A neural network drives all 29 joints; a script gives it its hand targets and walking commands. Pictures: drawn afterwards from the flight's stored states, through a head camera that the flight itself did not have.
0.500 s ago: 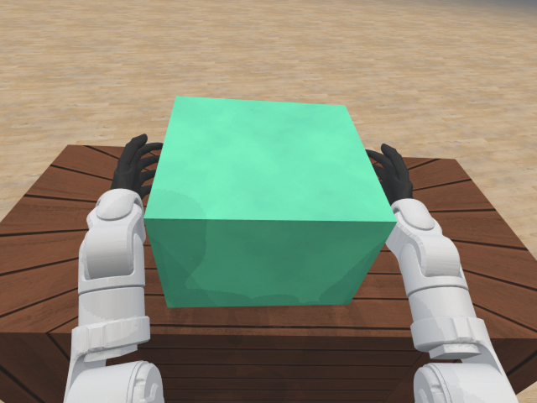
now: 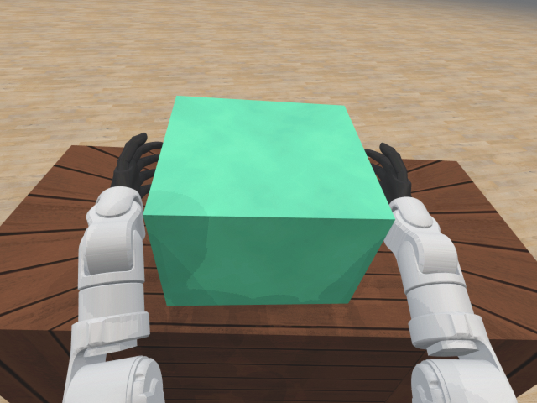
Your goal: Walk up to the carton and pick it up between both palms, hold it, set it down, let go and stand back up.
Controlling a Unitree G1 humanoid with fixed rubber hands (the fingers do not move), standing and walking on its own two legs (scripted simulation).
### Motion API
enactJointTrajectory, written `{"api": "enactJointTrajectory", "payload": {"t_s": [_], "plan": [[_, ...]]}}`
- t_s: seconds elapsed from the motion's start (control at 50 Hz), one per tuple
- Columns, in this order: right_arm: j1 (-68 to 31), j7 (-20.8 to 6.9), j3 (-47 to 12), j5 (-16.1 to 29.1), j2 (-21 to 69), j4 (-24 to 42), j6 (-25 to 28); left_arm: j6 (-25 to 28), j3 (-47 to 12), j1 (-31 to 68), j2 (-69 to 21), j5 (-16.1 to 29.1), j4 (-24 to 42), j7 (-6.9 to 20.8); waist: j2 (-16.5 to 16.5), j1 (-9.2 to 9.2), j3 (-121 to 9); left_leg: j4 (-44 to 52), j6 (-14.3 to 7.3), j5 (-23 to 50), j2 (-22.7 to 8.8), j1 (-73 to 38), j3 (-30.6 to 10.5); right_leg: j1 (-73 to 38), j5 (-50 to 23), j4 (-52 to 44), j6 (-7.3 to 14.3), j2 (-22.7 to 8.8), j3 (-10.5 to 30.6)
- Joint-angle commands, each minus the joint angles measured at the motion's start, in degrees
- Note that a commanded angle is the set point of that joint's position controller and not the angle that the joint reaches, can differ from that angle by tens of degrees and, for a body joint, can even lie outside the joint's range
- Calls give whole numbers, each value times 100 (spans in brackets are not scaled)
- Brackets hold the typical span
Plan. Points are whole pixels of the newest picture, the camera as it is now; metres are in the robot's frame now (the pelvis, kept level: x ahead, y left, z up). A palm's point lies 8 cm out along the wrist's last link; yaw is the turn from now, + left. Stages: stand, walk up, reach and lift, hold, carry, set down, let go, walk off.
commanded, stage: hold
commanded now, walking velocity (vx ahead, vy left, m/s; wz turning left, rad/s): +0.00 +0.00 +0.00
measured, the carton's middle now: (261, 198) +0.40 +0.01 +0.14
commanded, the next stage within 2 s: set down in 0.16 s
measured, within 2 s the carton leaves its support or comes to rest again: neither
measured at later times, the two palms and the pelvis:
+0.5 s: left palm (124, 186) +0.37 +0.20 +0.19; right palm (383, 190) +0.38 -0.18 +0.18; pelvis +0.02 +0.00 +0.00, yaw +1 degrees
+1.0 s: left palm (139, 205) +0.38 +0.19 +0.15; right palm (375, 203) +0.40 -0.18 +0.14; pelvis +0.03 -0.01 +0.00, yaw +1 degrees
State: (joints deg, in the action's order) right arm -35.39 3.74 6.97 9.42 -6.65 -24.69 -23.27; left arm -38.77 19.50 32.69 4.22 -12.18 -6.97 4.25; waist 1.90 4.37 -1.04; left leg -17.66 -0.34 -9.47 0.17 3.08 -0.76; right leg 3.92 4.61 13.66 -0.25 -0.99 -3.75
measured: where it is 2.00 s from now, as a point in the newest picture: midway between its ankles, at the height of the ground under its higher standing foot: outside the picture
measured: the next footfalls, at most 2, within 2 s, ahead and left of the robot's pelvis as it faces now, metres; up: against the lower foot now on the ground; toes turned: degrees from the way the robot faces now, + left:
none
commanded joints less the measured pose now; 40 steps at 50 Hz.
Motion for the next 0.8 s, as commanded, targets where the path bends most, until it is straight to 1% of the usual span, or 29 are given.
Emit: {"api": "enactJointTrajectory", "payload": {"t_s": [0.0, 0.02, 0.04, 0.06, 0.1, 0.12, 0.14, 0.16, 0.22, 0.26, 0.3, 0.34, 0.4, 0.44, 0.48, 0.52, 0.6, 0.66, 0.74, 0.76, 0.78], "plan": [[-3802, -627, -2125, 467, 2745, 1533, 394, 283, -2653, 3431, -2582, 958, 743, 860, -356, 50, -1990, 274, 198, 1007, 242, 294, 137, -1273, -431, 67, -2, 261, 99], [-3788, -622, -2157, 498, 2746, 1606, 415, 292, -2722, 3393, -2630, 985, 826, 847, -390, 75, -2111, 213, 223, 1181, 242, 204, 121, -1317, -584, 89, -4, 270, 102], [-3844, -617, -2149, 501, 2709, 1626, 421, 292, -2703, 3393, -2609, 980, 768, 843, -369, 60, -2087, 203, 231, 1192, 243, 186, 118, -1303, -560, 80, -1, 288, 79], [-3783, -612, -2102, 465, 2690, 1451, 385, 274, -2598, 3363, -2564, 903, 619, 855, -335, 61, -1899, 244, 213, 1089, 239, 204, 129, -1277, -472, 43, -5, 278, 84], [-3798, -624, -2083, 428, 2737, 1444, 401, 281, -2542, 3359, -2571, 886, 601, 874, -267, 26, -1867, 313, 168, 911, 239, 309, 129, -1295, -365, 38, -17, 259, 93], [-4001, -709, -2121, 426, 2567, 1280, 381, 254, -2313, 3221, -2605, 749, 350, 830, -357, -245, -1751, 417, 178, 470, 255, 524, 176, -1174, 156, 40, 56, 293, 57], [-3989, -771, -2072, 340, 2695, 1219, 415, 246, -2354, 3337, -2620, 764, 348, 814, -263, -159, -1723, 466, 140, 332, 213, 583, 175, -1153, 236, 51, 46, 296, 45], [-4024, -812, -2042, 333, 2712, 1268, 463, 264, -2423, 3356, -2634, 814, 422, 797, -311, -168, -1817, 449, 155, 400, 196, 537, 170, -1180, 172, 68, 57, 292, 39], [-4114, -841, -2051, 379, 2793, 1521, 612, 441, -2722, 3571, -2769, 1052, 688, 718, -374, -57, -2275, 242, 261, 1026, 249, 157, 175, -1203, -300, 146, 24, 330, 9], [-4025, -837, -2024, 349, 2775, 1543, 727, 597, -2737, 3560, -2754, 1061, 747, 698, -401, -48, -2351, 169, 303, 1245, 286, 3, 169, -1242, -492, 168, 2, 347, -22], [-3853, -863, -1892, 216, 2670, 1408, 914, 761, -2626, 3386, -2665, 946, 706, 727, -428, -78, -2197, 184, 330, 1230, 294, -65, 180, -1257, -415, 154, -9, 345, -78], [-3622, -918, -1706, 5, 2527, 1183, 1151, 916, -2442, 3059, -2548, 750, 560, 787, -426, -121, -1879, 236, 334, 1116, 274, -86, 204, -1227, -167, 92, 4, 332, -138], [-3296, -959, -1531, -287, 2390, 890, 1470, 1071, -2163, 2611, -2361, 489, 329, 908, -306, -173, -1356, 335, 280, 900, 253, 135, 267, -1303, 68, 1, 11, 272, -161], [-3181, -955, -1495, -414, 2347, 804, 1658, 1151, -2105, 2457, -2310, 419, 256, 955, -248, -182, -1183, 364, 262, 862, 247, 259, 306, -1354, 71, -23, 5, 242, -177], [-3141, -932, -1516, -481, 2318, 812, 1841, 1238, -2178, 2373, -2325, 427, 239, 952, -222, -171, -1184, 339, 277, 989, 246, 254, 328, -1389, -52, -17, -7, 239, -213], [-3163, -888, -1589, -498, 2301, 919, 2029, 1351, -2374, 2357, -2386, 514, 297, 900, -212, -141, -1375, 265, 325, 1256, 258, 167, 334, -1456, -324, 29, -30, 256, -257], [-3203, -809, -1836, -439, 2335, 1204, 2384, 1692, -2953, 2436, -2610, 770, 520, 670, -240, -83, -1987, 55, 435, 1951, 277, -155, 260, -1523, -1034, 163, -57, 328, -312], [-3128, -796, -2029, -364, 2337, 1311, 2515, 1878, -3229, 2409, -2699, 862, 653, 516, -233, -86, -2248, -38, 454, 2277, 284, -224, 184, -1570, -1435, 223, -60, 344, -286], [-2994, -812, -2149, -265, 2291, 1282, 2519, 1921, -3269, 2249, -2674, 850, 711, 420, -218, -173, -2303, -34, 426, 2301, 292, -33, 144, -1699, -1688, 266, -64, 320, -219], [-2979, -806, -2132, -316, 2327, 1310, 2538, 1926, -3118, 2220, -2556, 779, 644, 420, -123, -251, -2280, -11, 351, 2205, 297, 55, 218, -1662, -1760, 301, -122, 247, -168], [-2958, -806, -2076, -377, 2320, 1205, 2547, 1921, -3014, 2159, -2513, 714, 545, 426, -85, -284, -2205, 44, 313, 2059, 293, 149, 231, -1680, -1778, 322, -148, 227, -161]]}}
